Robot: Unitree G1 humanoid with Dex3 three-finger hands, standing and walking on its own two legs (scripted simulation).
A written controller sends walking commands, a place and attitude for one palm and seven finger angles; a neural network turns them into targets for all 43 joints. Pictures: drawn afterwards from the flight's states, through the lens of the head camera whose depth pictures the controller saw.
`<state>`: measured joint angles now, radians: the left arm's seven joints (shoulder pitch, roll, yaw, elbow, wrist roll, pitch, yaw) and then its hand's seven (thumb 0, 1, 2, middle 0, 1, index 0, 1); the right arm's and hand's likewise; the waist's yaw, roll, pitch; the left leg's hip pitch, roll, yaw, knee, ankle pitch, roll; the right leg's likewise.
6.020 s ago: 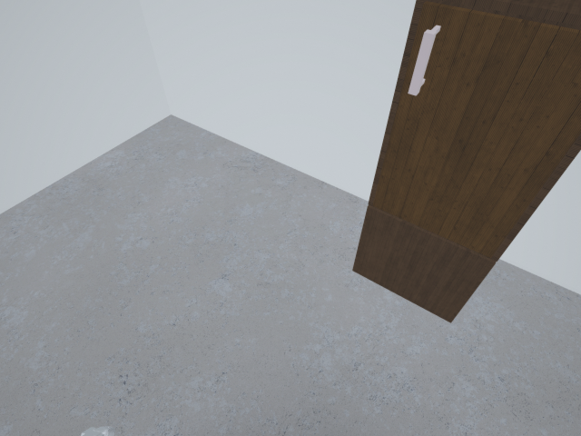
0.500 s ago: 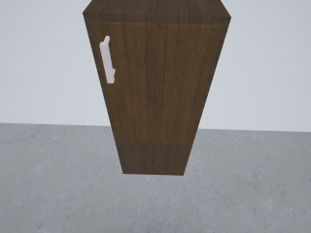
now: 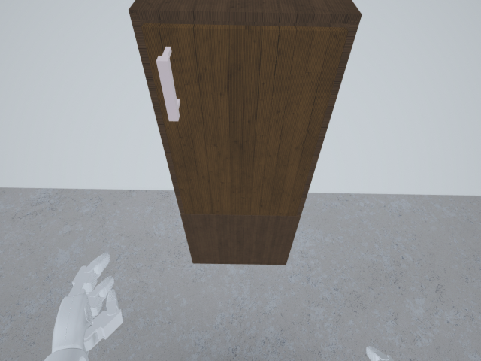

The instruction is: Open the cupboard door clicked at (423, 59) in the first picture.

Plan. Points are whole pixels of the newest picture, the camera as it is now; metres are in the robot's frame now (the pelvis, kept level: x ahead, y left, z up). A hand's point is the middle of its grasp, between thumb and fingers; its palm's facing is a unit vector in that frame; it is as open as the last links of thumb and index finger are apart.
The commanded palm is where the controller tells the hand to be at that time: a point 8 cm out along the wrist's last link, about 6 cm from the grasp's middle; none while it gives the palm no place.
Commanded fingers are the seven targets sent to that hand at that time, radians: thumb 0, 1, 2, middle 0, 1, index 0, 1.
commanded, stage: raise the hand with hooked fingers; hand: left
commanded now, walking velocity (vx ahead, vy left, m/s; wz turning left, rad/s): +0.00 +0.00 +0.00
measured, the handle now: (170, 85) +0.58 +0.16 +0.16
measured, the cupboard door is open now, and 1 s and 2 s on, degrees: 0 0 0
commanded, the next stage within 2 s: move the hooked fingers beside the handle in 1.92 s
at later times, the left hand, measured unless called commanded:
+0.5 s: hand (103, 308) +0.19 +0.21 +0.04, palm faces +0.01 -1.00 -0.07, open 10.1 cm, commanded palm +0.16 +0.26 +0.05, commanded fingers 0.00 0.08 0.55 -0.26 -0.82 -0.26 -0.82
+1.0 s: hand (61, 254) +0.24 +0.25 +0.11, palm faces +0.05 -1.00 -0.05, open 13.0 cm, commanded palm +0.21 +0.30 +0.12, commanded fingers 0.00 -0.50 0.30 -0.30 -1.20 -0.30 -1.20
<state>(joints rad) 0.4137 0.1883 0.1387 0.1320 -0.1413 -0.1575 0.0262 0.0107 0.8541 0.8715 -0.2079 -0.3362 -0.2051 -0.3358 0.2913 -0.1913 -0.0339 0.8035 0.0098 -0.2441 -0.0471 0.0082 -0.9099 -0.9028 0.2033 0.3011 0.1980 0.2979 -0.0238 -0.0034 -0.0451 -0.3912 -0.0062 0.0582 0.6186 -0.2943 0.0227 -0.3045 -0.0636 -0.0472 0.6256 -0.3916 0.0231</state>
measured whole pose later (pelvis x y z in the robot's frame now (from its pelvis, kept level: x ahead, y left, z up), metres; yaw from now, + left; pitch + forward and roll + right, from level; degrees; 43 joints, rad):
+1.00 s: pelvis -0.02 +0.00 +0.00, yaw +0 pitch +2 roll -2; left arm 0.09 0.38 0.39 0.12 -0.37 -0.11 -0.41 -0.01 -0.28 0.39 -0.29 -1.06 -0.29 -1.06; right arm 0.24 -0.26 0.04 0.60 0.06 -0.27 -0.11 0.01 -0.91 -0.90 0.20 0.30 0.20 0.30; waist 0.03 0.03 -0.06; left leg -0.42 0.03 0.03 0.69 -0.31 0.01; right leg -0.31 -0.02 -0.07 0.64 -0.37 0.01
